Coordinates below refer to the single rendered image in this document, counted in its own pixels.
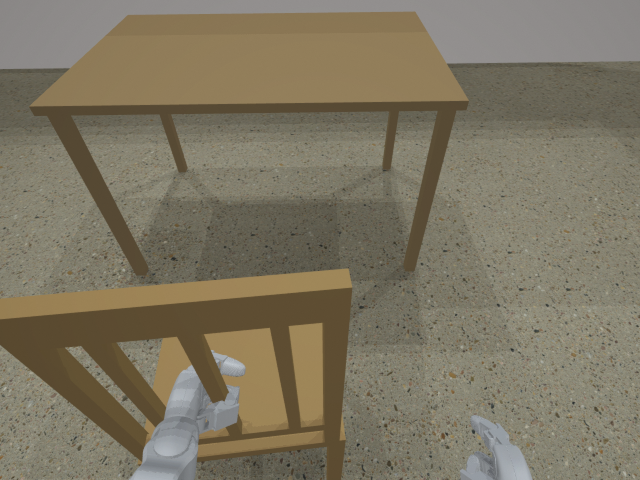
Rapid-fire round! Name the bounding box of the chair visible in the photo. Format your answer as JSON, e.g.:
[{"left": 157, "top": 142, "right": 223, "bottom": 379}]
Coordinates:
[{"left": 0, "top": 268, "right": 352, "bottom": 480}]

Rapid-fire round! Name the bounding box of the table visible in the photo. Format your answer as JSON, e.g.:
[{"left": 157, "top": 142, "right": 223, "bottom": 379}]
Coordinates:
[{"left": 29, "top": 12, "right": 469, "bottom": 275}]

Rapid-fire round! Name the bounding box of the robot left hand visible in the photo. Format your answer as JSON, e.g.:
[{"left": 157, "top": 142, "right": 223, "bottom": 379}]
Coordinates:
[{"left": 164, "top": 350, "right": 246, "bottom": 434}]

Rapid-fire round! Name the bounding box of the robot right hand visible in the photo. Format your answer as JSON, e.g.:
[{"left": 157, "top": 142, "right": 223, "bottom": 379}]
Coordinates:
[{"left": 460, "top": 415, "right": 533, "bottom": 480}]

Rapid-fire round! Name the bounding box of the left robot forearm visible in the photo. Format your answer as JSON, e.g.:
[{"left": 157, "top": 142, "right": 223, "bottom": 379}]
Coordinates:
[{"left": 129, "top": 416, "right": 199, "bottom": 480}]

